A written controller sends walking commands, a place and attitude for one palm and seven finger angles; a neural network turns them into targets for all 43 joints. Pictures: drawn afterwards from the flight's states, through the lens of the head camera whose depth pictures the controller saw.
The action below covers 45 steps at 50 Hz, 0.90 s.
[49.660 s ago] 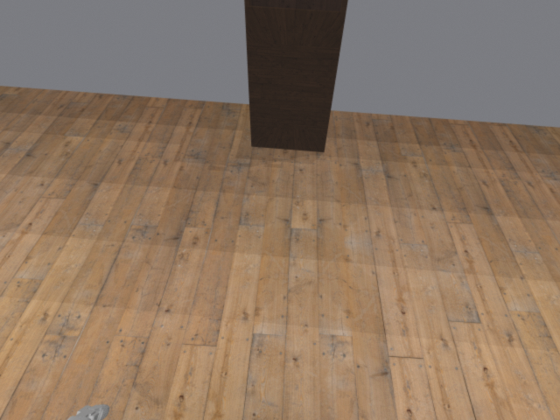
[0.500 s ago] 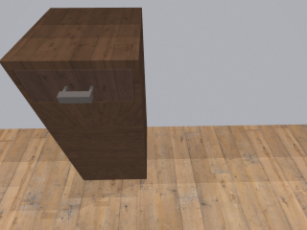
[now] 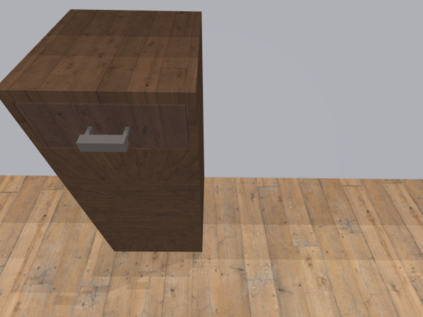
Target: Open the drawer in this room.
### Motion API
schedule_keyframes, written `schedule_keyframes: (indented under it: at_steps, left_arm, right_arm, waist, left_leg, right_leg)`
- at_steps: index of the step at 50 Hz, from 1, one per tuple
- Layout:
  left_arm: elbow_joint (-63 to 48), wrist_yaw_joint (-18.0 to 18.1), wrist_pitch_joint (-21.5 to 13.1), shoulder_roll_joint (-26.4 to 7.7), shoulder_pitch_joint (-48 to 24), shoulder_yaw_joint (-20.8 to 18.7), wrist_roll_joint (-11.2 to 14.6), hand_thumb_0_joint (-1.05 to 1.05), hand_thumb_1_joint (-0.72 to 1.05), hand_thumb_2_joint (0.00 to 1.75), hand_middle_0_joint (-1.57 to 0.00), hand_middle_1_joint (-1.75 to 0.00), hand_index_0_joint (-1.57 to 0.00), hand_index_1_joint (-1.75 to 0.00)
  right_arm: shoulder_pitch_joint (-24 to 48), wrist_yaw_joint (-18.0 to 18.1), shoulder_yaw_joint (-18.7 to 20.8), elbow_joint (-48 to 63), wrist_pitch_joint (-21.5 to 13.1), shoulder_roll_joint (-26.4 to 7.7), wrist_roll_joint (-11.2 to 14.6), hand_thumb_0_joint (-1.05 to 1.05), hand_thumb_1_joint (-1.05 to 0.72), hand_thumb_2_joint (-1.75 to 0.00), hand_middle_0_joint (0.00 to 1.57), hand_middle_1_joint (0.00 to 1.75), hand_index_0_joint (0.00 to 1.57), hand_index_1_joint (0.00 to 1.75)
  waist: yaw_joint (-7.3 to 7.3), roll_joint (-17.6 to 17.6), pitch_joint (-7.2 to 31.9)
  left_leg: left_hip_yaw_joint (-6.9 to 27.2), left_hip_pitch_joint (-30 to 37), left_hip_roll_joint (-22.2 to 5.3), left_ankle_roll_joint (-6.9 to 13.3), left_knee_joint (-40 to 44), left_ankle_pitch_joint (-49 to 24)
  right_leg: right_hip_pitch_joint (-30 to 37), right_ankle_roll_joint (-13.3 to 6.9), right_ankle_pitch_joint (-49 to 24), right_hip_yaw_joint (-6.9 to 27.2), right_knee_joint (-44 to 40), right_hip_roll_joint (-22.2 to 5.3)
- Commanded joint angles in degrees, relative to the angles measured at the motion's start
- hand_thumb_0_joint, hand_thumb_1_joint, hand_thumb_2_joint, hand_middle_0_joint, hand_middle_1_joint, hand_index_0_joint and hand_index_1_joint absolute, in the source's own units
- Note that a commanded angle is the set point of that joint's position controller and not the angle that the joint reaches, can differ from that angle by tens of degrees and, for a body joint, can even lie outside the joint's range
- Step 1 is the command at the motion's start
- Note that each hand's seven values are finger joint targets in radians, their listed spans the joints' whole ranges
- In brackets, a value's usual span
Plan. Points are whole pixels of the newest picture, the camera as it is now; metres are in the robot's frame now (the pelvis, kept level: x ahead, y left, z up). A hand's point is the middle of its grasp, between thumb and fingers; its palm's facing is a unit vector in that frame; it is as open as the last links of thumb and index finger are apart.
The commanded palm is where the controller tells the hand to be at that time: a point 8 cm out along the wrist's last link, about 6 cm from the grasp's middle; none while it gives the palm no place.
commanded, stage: shuffle to correct the standing spot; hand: left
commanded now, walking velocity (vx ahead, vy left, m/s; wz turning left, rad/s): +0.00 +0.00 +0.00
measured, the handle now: (106, 136) +0.48 +0.29 +0.05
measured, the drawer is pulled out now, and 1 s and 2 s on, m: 0.00 0.00 0.00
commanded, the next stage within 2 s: come to a stop and stand still in 0.26 s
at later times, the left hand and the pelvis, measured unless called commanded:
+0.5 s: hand out of the picture +0.03 +0.24 -0.18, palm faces +0.05 -0.96 -0.28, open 7.4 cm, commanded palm none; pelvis +0.00 +0.03 -0.01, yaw +1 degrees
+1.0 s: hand out of the picture +0.05 +0.19 -0.17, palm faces +0.01 -0.97 -0.25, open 7.4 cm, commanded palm none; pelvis +0.02 +0.01 +0.00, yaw +0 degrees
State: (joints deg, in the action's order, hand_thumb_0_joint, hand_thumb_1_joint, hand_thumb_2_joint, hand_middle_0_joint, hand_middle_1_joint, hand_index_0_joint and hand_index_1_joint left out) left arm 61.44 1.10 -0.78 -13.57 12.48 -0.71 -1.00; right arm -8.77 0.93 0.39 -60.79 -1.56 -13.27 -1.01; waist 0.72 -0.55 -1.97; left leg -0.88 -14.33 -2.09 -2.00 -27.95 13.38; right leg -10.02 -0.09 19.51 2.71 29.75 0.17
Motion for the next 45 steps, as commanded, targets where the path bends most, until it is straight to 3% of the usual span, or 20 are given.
schedule_keyframes:
  at_steps: [1, 4, 5, 7, 11, 16, 18, 19, 20, 21, 23, 25, 28, 30, 32, 33, 34, 35, 38, 45]
  left_arm:
    - [-2.51, 0.29, -1.16, -9.40, 1.70, -1.57, 0.08, 0.00, 0.90, 0.90, -0.20, -0.30, -0.20, -0.30]
    - [-2.73, 0.25, -1.12, -9.71, 1.11, -1.62, 0.08, 0.00, 0.90, 0.90, -0.20, -0.30, -0.20, -0.30]
    - [-3.39, 0.24, -1.17, -11.52, -0.09, -1.99, 0.03, 0.00, 0.90, 0.90, -0.20, -0.30, -0.20, -0.30]
    - [-3.87, 0.72, -0.27, -8.50, 1.73, -1.84, 0.07, 0.00, 0.90, 0.90, -0.20, -0.30, -0.20, -0.30]
    - [-5.96, 1.25, 0.71, -10.90, 3.97, -3.27, 0.02, 0.00, 0.90, 0.90, -0.20, -0.30, -0.20, -0.30]
    - [-7.94, 1.88, 1.49, -12.30, 3.49, -4.26, -0.79, 0.00, 0.90, 0.90, -0.20, -0.30, -0.20, -0.30]
    - [-9.44, 1.62, 1.80, -12.07, -0.62, -4.30, -0.35, 0.00, 0.90, 0.90, -0.20, -0.30, -0.20, -0.30]
    - [-10.23, 1.43, 2.02, -10.38, -0.65, -3.91, -0.03, 0.00, 0.90, 0.90, -0.20, -0.30, -0.20, -0.30]
    - [-10.78, 1.30, 2.40, -6.54, 1.29, -3.33, 0.18, 0.00, 0.90, 0.90, -0.20, -0.30, -0.20, -0.30]
    - [-10.00, 1.70, 2.67, -4.22, 1.69, -2.53, 0.13, 0.00, 0.90, 0.90, -0.20, -0.30, -0.20, -0.30]
    - [-9.27, 1.24, 2.67, -3.74, 1.24, -2.42, 0.08, 0.00, 0.90, 0.90, -0.20, -0.30, -0.20, -0.30]
    - [-7.84, 0.34, 2.07, -3.40, 3.13, -2.24, -0.31, 0.00, 0.90, 0.90, -0.20, -0.30, -0.20, -0.30]
    - [-6.46, -0.17, 1.04, -3.33, 3.54, -1.64, -0.13, 0.00, 0.90, 0.90, -0.20, -0.30, -0.20, -0.30]
    - [-4.47, 0.00, 0.36, -2.85, 6.43, -1.28, -0.02, 0.00, 0.90, 0.90, -0.20, -0.30, -0.20, -0.30]
    - [-3.60, 0.50, -0.71, -4.68, 5.81, -0.86, -0.15, 0.00, 0.90, 0.90, -0.20, -0.30, -0.20, -0.30]
    - [-3.45, 2.48, -0.45, -3.59, 9.15, 0.15, -0.90, 0.00, 0.90, 0.90, -0.20, -0.30, -0.20, -0.30]
    - [-5.77, 2.08, -1.04, -6.26, 2.99, -0.08, 0.06, 0.00, 0.90, 0.90, -0.20, -0.30, -0.20, -0.30]
    - [-7.01, 2.01, -1.39, -5.33, 1.98, -0.09, 0.14, 0.00, 0.90, 0.90, -0.20, -0.30, -0.20, -0.30]
    - [-7.45, 1.80, -1.94, -4.12, 2.29, -0.01, 0.26, 0.00, 0.90, 0.90, -0.20, -0.30, -0.20, -0.30]
    - [-4.51, 1.68, -1.71, -2.95, 6.96, 0.28, 0.52, 0.00, 0.90, 0.90, -0.20, -0.30, -0.20, -0.30]
  right_arm:
    - [-0.91, 0.35, 1.62, 2.22, -0.49, -9.10, 0.22, 0.00, -0.90, -0.90, 0.20, 0.30, 0.20, 0.30]
    - [-0.30, 0.30, 1.53, 2.08, -0.41, -9.30, 0.21, 0.00, -0.90, -0.90, 0.20, 0.30, 0.20, 0.30]
    - [0.36, 0.29, 1.91, 2.56, -0.42, -10.88, 0.28, 0.00, -0.90, -0.90, 0.20, 0.30, 0.20, 0.30]
    - [-0.91, 0.19, 1.30, 3.01, 0.35, -6.66, 0.18, 0.00, -0.90, -0.90, 0.20, 0.30, 0.20, 0.30]
    - [-1.46, 0.39, 2.12, 5.87, 1.86, -7.03, -0.11, 0.00, -0.90, -0.90, 0.20, 0.30, 0.20, 0.30]
    - [-0.31, 0.24, 2.72, 8.61, 2.81, -4.86, 0.11, 0.00, -0.90, -0.90, 0.20, 0.30, 0.20, 0.30]
    - [-5.27, 0.03, 2.88, 7.20, 2.67, -4.89, 0.27, 0.00, -0.90, -0.90, 0.20, 0.30, 0.20, 0.30]
    - [-8.04, -0.07, 3.16, 6.48, 2.26, -6.52, -0.10, 0.00, -0.90, -0.90, 0.20, 0.30, 0.20, 0.30]
    - [-9.33, -0.16, 3.80, 6.87, 2.15, -10.16, -0.69, 0.00, -0.90, -0.90, 0.20, 0.30, 0.20, 0.30]
    - [-9.24, -0.14, 3.72, 7.04, 2.22, -10.18, -0.23, 0.00, -0.90, -0.90, 0.20, 0.30, 0.20, 0.30]
    - [-5.01, 0.26, 2.94, 8.10, 1.67, -7.68, -0.39, 0.00, -0.90, -0.90, 0.20, 0.30, 0.20, 0.30]
    - [-1.65, 0.20, 2.71, 8.39, 1.09, -7.88, -0.55, 0.00, -0.90, -0.90, 0.20, 0.30, 0.20, 0.30]
    - [-2.97, 0.36, 3.00, 6.38, 0.47, -8.87, -0.40, 0.00, -0.90, -0.90, 0.20, 0.30, 0.20, 0.30]
    - [-3.81, 0.31, 2.73, 4.80, 0.46, -7.32, 0.07, 0.00, -0.90, -0.90, 0.20, 0.30, 0.20, 0.30]
    - [-4.98, -0.06, 1.75, 3.78, 0.39, -2.99, 0.72, 0.00, -0.90, -0.90, 0.20, 0.30, 0.20, 0.30]
    - [-1.67, -0.29, 1.69, 7.53, 0.21, -4.73, 0.82, 0.00, -0.90, -0.90, 0.20, 0.30, 0.20, 0.30]
    - [-5.21, -0.91, 1.33, 7.08, 1.32, -1.76, 0.47, 0.00, -0.90, -0.90, 0.20, 0.30, 0.20, 0.30]
    - [-6.19, -1.28, 1.38, 6.96, 1.90, -2.69, 0.05, 0.00, -0.90, -0.90, 0.20, 0.30, 0.20, 0.30]
    - [-9.18, -1.35, 0.71, 6.19, 1.21, -1.87, -0.22, 0.00, -0.90, -0.90, 0.20, 0.30, 0.20, 0.30]
    - [-8.41, -0.18, -0.10, 3.78, 0.17, -2.53, 0.11, 0.00, -0.90, -0.90, 0.20, 0.30, 0.20, 0.30]
  waist:
    - [-0.40, 0.48, 3.24]
    - [-0.33, 0.11, 2.88]
    - [-0.28, 0.61, 2.45]
    - [0.02, 0.94, 3.66]
    - [1.06, -3.10, 5.59]
    - [1.63, -11.25, 1.63]
    - [-1.80, -9.44, 2.74]
    - [-2.53, -3.67, 5.06]
    - [-2.13, 9.52, 6.58]
    - [-2.42, 12.98, 6.55]
    - [-0.82, 8.01, 3.05]
    - [0.83, 5.84, 2.05]
    - [-0.03, 6.94, 4.01]
    - [0.71, 4.93, 5.33]
    - [-0.81, -2.15, 3.06]
    - [0.09, 3.30, 1.59]
    - [-3.62, -1.33, 3.43]
    - [-3.70, -4.71, -0.53]
    - [-3.78, 1.66, -1.82]
    - [-1.17, -1.89, 0.26]
  left_leg:
    - [3.41, 6.34, -4.02, 3.42, 2.97, -14.10]
    - [3.31, 6.38, -4.02, 3.29, 3.30, -14.33]
    - [3.57, 5.76, -3.69, 3.38, 2.96, -16.23]
    - [2.17, 4.91, -3.37, 2.66, 0.46, -20.84]
    - [-0.71, -0.02, -1.41, 1.48, -6.17, -21.02]
    - [-1.44, -9.29, 1.48, 0.31, -12.58, 12.50]
    - [-2.24, 1.04, 1.02, 0.71, -1.78, -1.00]
    - [1.25, 8.82, -2.64, 2.73, 1.33, -16.57]
    - [12.38, 11.78, -13.30, 8.68, 3.93, -29.74]
    - [15.69, 4.71, -16.79, 12.99, 10.32, -24.72]
    - [16.79, -1.86, -16.40, 15.31, 12.98, -5.28]
    - [12.69, -4.57, -12.79, 13.15, 14.28, 1.35]
    - [10.07, 1.24, -11.00, 12.10, 12.58, -0.96]
    - [7.84, 1.41, -9.02, 9.38, 9.27, 0.41]
    - [2.78, -0.16, -3.57, 4.41, 4.74, -0.52]
    - [-0.53, 3.12, -2.78, 1.66, -4.45, -1.23]
    - [-0.22, 1.77, -1.81, 2.01, -4.22, 5.38]
    - [-0.34, 0.71, -1.64, 2.38, -5.31, 5.09]
    - [0.38, 0.67, -2.48, 3.59, -1.14, -1.33]
    - [0.61, 1.90, -3.56, 4.02, 1.24, -8.73]
  right_leg:
    - [-2.60, -1.89, -16.98, 3.86, -5.64, -5.26]
    - [-2.22, -1.85, -17.49, 3.73, -5.97, -5.32]
    - [-1.98, -2.10, -19.79, 3.84, -5.38, -5.67]
    - [-0.85, -1.85, -25.44, 3.56, -2.80, -6.80]
    - [3.22, -4.02, -37.79, 6.50, 0.40, -11.00]
    - [4.20, -11.07, -50.02, 12.35, -0.26, -19.89]
    - [-2.49, -7.38, -43.19, 7.76, 4.01, -16.08]
    - [-8.11, -4.26, -31.40, 3.05, 9.44, -10.52]
    - [-14.20, -0.43, -2.91, -4.10, 18.60, -2.97]
    - [-11.61, -0.14, 17.07, -3.04, 27.98, -0.46]
    - [-13.09, -1.20, 13.06, -0.17, 32.92, -3.02]
    - [-9.96, -1.12, 8.81, -1.97, 26.09, -3.98]
    - [-6.27, -0.96, 7.27, -4.02, 9.92, -2.98]
    - [-0.46, -0.92, -1.37, -3.93, -3.22, -2.74]
    - [-0.06, -2.76, -6.47, 4.40, -11.23, -8.41]
    - [-5.52, -2.89, -13.87, 6.69, -10.83, -9.25]
    - [-7.48, -4.30, 5.61, 5.92, -12.10, -9.88]
    - [-11.92, -4.82, 11.14, 6.45, -13.09, -8.69]
    - [-10.16, -4.58, 1.32, 2.31, -8.48, -6.08]
    - [-2.28, -2.97, -15.03, 1.15, -5.60, -5.47]
